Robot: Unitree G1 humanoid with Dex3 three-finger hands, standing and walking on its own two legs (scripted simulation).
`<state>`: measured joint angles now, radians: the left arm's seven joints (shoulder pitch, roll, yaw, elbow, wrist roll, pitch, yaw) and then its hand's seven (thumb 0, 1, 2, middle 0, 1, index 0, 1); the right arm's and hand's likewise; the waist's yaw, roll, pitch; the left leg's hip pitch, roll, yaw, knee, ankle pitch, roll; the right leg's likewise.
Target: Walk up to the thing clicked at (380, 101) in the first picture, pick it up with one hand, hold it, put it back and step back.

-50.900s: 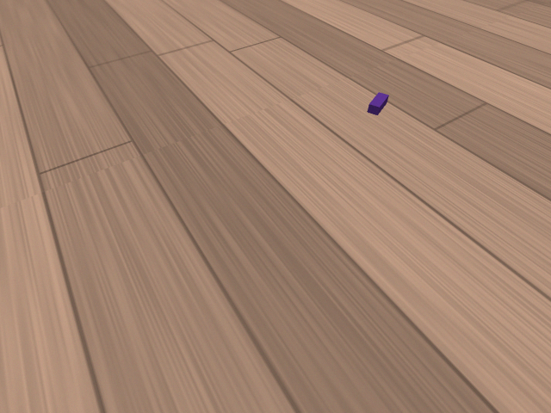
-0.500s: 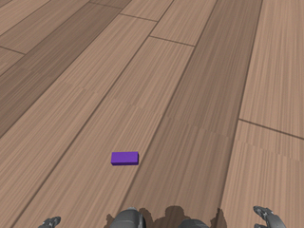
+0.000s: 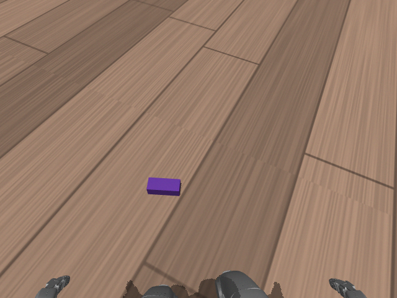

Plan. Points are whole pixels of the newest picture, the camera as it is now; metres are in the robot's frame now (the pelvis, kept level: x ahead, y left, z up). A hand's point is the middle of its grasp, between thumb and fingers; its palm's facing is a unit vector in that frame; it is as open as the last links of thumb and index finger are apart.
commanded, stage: step back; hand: left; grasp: from above
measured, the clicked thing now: (164, 186) +0.68 +0.18 -0.73
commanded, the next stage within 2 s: none
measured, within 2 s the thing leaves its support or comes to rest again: neither
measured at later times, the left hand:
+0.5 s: hand out of the picture -0.05 +0.26 -0.14, palm faces +0.02 -0.90 -0.44, open 7.4 cm
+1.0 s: hand out of the picture -0.28 +0.22 -0.13, palm faces -0.02 -0.89 -0.45, open 7.4 cm
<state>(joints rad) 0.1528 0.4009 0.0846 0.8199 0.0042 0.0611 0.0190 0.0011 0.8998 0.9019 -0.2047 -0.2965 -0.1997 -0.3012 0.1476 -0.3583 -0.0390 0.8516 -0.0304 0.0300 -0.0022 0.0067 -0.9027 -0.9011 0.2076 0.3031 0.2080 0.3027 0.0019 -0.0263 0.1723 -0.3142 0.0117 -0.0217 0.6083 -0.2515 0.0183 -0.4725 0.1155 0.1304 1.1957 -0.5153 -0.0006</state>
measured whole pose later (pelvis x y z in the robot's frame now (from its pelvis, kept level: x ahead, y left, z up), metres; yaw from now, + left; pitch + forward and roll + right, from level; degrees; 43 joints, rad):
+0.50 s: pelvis -0.17 -0.02 -0.01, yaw +2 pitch -2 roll +1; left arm 0.13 0.39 0.06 0.78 0.02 0.04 0.02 0.00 0.90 0.90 -0.21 -0.30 -0.20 -0.30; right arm 0.20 -0.40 -0.06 0.88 -0.01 0.05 -0.01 0.01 -0.91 -0.90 0.20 0.30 0.20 0.30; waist 0.00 0.00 0.18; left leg -0.26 -0.05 -0.03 0.68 -0.38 0.00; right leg -0.43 -0.06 -0.01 0.72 -0.25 0.01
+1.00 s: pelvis -0.35 -0.05 +0.00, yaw -1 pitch -2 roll +2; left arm 0.21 0.35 0.05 0.90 0.04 0.03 0.02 0.00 0.90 0.90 -0.21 -0.30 -0.20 -0.30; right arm 0.13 -0.41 -0.06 0.86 -0.01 0.07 -0.01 0.00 -0.91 -0.90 0.20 0.30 0.20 0.30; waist 0.03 0.05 0.14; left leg -0.53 -0.11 -0.15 1.16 -0.45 -0.02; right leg -0.29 -0.01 0.01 0.66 -0.33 -0.03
